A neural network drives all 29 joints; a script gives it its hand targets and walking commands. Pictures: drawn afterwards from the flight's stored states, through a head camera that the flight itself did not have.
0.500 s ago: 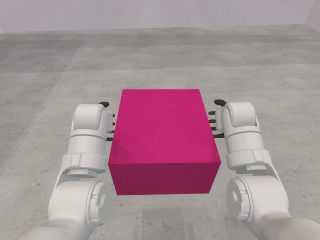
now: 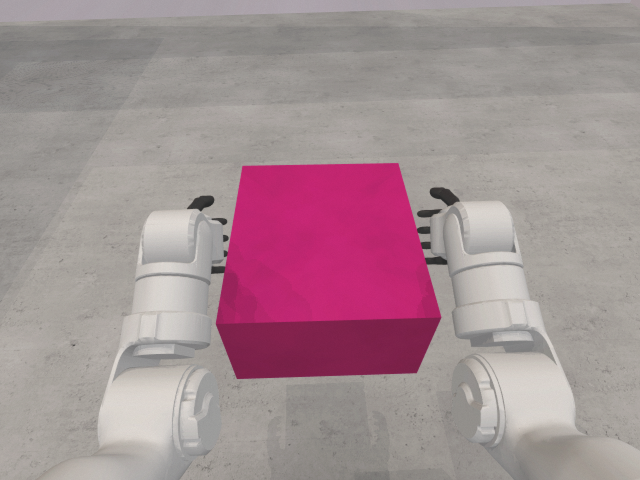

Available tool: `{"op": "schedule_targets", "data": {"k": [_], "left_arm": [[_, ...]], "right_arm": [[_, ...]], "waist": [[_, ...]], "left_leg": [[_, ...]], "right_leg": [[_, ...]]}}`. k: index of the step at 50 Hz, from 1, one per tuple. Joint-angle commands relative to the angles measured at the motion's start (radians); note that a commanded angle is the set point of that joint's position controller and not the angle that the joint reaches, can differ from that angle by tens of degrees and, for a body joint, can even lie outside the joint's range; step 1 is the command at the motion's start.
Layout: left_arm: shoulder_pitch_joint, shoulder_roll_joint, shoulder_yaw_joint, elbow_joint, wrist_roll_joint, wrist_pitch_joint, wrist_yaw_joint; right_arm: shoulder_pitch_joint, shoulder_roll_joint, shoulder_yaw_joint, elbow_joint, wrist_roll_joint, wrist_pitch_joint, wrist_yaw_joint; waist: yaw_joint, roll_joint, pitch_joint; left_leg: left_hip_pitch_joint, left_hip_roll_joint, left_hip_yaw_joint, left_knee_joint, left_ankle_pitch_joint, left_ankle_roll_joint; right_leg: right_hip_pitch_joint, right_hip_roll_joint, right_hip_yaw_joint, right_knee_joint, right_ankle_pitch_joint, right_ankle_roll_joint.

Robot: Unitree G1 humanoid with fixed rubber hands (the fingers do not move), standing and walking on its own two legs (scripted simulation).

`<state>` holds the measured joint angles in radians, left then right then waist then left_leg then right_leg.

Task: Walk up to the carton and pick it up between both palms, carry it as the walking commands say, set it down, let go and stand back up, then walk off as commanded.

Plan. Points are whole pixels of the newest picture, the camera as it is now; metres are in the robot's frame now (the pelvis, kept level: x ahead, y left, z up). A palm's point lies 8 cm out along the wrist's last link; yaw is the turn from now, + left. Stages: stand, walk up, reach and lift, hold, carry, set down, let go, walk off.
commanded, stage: carry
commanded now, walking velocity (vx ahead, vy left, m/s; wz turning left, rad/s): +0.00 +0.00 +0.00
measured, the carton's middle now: (323, 262) +0.41 -0.01 +0.03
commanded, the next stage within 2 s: none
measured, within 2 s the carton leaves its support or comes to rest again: neither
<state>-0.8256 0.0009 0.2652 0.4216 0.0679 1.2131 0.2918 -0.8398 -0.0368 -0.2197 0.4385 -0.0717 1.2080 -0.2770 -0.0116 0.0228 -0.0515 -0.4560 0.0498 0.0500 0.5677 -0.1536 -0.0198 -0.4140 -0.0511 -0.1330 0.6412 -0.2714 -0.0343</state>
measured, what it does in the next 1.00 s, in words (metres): stands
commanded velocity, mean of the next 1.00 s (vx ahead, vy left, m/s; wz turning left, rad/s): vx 0.00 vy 0.00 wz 0.00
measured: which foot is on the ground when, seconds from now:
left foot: down 0.00-1.00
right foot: down 0.00-1.00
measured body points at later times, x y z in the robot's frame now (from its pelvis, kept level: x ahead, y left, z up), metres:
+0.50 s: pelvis +0.00 -0.01 +0.00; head -0.02 -0.02 +0.45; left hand +0.38 +0.14 +0.12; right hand +0.37 -0.18 +0.12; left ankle +0.08 +0.14 -0.72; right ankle +0.04 -0.10 -0.72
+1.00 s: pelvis +0.00 -0.01 +0.00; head -0.02 -0.01 +0.45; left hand +0.38 +0.16 +0.11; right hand +0.38 -0.17 +0.11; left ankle +0.08 +0.14 -0.72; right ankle +0.04 -0.10 -0.72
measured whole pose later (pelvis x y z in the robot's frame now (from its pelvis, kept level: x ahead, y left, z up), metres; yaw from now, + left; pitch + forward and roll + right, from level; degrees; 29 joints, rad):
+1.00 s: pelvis +0.00 -0.01 +0.00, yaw -1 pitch +1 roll +0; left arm -0.75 0.02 0.27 0.52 0.15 1.01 0.13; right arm -0.76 -0.02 -0.23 0.53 -0.16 1.00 -0.13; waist 0.00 0.01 -0.07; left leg -0.41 0.07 0.05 0.55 -0.15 -0.03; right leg -0.37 -0.03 -0.13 0.60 -0.26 -0.04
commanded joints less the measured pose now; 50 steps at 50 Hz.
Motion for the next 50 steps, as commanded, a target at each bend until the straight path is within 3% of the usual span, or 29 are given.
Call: {"op": "schedule_targets", "data": {"k": [1, 28, 50], "left_arm": [[-0.747, -1.111, -0.374, -0.119, -0.456, -0.030, -0.485], [-0.678, -0.998, -0.324, -0.004, -0.328, -0.187, -0.494], [-0.646, -0.981, -0.344, -0.015, -0.314, -0.250, -0.490]], "right_arm": [[-0.697, 1.139, 0.366, -0.134, 0.451, -0.034, 0.486], [-0.624, 1.063, 0.329, 0.000, 0.329, -0.196, 0.475], [-0.589, 1.039, 0.339, -0.017, 0.298, -0.257, 0.463]], "waist": [[-0.002, -0.031, -0.479], [0.005, -0.032, -0.391], [0.009, -0.016, -0.408]], "left_leg": [[0.203, 0.080, -0.053, -0.022, 0.173, 0.035], [0.160, 0.083, -0.044, -0.078, 0.002, 0.017], [0.177, 0.091, -0.052, -0.079, 0.045, 0.025]], "right_leg": [[0.176, -0.111, 0.105, -0.091, 0.202, -0.025], [0.170, -0.106, 0.128, -0.177, 0.023, -0.015], [0.187, -0.096, 0.122, -0.154, 0.072, -0.017]]}}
